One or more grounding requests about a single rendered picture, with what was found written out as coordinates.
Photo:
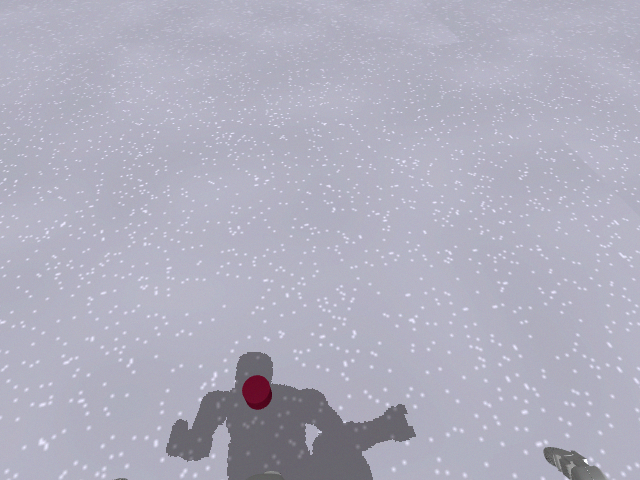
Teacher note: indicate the tin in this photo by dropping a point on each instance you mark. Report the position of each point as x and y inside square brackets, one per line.
[257, 392]

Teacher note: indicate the right robot hand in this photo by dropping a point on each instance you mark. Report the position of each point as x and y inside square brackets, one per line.
[573, 465]

